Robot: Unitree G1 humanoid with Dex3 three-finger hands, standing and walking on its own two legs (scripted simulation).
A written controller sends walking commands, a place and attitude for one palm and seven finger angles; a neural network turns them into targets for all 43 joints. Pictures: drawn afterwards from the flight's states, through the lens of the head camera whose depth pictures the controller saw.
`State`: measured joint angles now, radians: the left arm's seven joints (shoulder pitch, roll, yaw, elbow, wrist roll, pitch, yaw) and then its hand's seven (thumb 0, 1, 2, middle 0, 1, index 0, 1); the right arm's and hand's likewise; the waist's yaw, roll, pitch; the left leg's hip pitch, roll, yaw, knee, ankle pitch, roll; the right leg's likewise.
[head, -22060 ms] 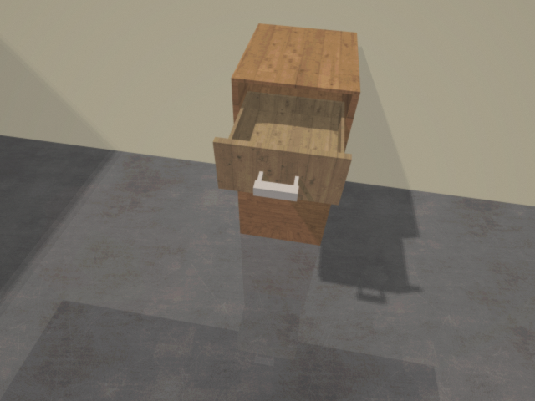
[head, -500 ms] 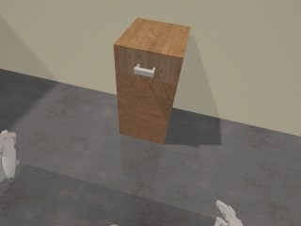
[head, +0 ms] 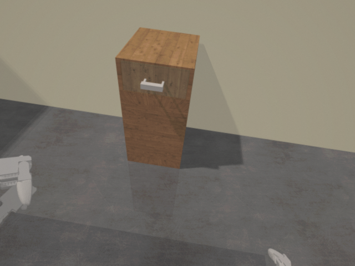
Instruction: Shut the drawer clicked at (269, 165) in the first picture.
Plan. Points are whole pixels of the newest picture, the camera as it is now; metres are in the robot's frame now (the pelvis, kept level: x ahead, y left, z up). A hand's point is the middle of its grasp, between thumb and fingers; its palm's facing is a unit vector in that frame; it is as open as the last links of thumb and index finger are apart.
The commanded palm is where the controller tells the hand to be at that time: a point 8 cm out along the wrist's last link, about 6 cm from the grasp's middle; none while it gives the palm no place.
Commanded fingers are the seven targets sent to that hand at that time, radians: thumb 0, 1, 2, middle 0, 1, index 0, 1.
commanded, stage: stop stepping back and stand still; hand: left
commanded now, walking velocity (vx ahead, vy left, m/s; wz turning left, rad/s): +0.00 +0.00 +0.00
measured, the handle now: (153, 84) +0.93 +0.16 -0.08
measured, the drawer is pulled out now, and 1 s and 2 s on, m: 0.00 0.00 0.00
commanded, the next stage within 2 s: let the arm hang, fingers relaxed in 0.68 s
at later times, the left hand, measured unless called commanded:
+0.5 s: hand (31, 173) +0.22 +0.27 +0.16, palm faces +0.35 -0.81 -0.47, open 3.2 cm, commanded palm +0.16 +0.31 +0.18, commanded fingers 0.00 0.90 0.90 -1.40 -1.60 -1.40 -1.60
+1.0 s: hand out of the picture +0.14 +0.25 -0.11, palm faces -0.01 -0.94 -0.33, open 3.0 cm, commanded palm none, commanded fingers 0.00 0.90 0.90 -0.92 -1.08 -0.92 -1.08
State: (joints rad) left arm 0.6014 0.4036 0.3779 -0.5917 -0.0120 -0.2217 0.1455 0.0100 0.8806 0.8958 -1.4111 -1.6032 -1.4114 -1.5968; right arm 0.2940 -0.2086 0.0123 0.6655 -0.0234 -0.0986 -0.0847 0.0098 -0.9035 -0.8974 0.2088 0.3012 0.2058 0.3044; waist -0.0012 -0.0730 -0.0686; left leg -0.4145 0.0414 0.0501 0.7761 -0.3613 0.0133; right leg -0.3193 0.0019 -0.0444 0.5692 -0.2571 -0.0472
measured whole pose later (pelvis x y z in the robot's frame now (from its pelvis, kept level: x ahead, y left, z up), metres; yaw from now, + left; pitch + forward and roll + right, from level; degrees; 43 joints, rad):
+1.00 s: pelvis +0.01 +0.04 +0.00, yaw +0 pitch +0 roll +0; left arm 0.29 0.27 0.02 0.59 0.03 0.05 0.00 0.01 0.90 0.90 -1.23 -1.44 -1.24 -1.43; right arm 0.17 -0.30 -0.01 0.83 -0.02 -0.01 0.01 0.01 -0.91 -0.90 0.21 0.30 0.20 0.30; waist -0.02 0.04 -0.02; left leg -0.31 -0.01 0.05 0.58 -0.27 0.03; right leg -0.31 -0.04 -0.03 0.58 -0.27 0.02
